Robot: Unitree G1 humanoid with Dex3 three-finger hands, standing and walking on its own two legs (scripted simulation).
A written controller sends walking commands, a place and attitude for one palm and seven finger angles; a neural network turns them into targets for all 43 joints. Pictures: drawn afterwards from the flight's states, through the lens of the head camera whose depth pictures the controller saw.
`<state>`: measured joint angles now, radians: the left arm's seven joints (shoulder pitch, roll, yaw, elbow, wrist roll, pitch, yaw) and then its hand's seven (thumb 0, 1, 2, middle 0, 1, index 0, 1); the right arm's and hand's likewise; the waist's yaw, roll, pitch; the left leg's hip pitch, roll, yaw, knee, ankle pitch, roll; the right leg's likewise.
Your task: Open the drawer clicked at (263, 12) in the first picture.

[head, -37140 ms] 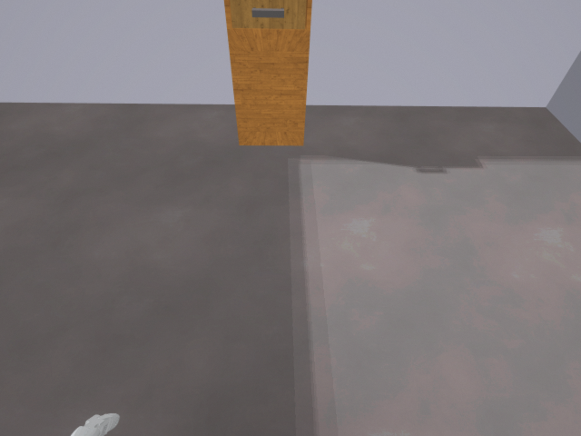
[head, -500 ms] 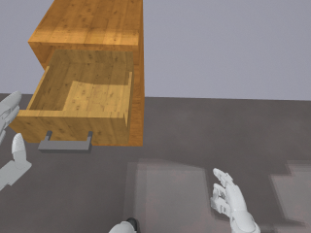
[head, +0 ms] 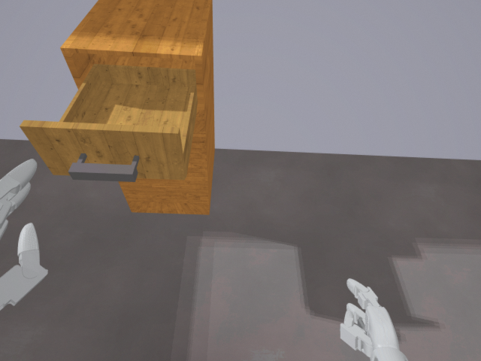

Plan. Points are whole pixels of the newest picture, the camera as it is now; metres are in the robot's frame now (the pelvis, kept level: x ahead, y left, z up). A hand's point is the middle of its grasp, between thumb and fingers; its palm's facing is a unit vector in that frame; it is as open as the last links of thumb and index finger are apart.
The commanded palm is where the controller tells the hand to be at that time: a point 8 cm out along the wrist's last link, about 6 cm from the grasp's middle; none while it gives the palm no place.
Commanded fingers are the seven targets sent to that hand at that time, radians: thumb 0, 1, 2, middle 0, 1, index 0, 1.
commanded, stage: stop stepping back and stand still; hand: left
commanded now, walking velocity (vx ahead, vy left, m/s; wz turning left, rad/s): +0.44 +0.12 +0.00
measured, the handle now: (107, 165) +0.51 +0.32 -0.04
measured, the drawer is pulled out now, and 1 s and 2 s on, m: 0.30 0.30 0.30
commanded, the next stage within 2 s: let the arm hang, fingers relaxed in 0.56 s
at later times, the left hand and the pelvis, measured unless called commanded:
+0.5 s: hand out of the picture +0.10 +0.24 +0.18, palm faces +0.46 -0.74 -0.50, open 7.4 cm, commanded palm +0.04 +0.28 +0.18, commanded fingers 0.00 0.90 0.90 -0.20 -0.30 -0.20 -0.30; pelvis -0.07 -0.01 -0.01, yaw +4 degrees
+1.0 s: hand out of the picture -0.04 +0.16 -0.17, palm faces +0.12 -0.97 -0.19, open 7.1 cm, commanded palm none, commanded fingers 0.00 0.90 0.90 -0.20 -0.30 -0.20 -0.30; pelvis -0.08 -0.03 -0.01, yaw +8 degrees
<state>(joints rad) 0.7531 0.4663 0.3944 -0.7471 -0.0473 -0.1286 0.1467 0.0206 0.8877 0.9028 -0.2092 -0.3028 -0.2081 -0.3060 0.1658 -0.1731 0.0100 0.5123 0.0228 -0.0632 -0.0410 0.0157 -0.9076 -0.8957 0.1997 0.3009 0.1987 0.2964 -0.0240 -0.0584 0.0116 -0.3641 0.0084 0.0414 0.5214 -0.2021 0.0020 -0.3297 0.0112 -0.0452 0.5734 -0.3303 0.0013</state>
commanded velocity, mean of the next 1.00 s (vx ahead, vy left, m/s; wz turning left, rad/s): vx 0.10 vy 0.02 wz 0.00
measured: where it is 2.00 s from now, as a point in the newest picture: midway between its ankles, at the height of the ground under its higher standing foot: outside the picture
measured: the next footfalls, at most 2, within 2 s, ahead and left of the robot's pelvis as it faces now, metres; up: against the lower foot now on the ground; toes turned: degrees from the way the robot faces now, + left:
left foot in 0.28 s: -0.03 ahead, +0.12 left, +0.00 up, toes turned +6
right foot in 0.46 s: +0.01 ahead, -0.12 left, +0.00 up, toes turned +9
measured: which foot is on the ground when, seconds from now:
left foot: down 0.00-0.02, up 0.04-0.26, down 0.28-1.00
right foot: down 0.00-0.28, up 0.30-0.44, down 0.46-1.00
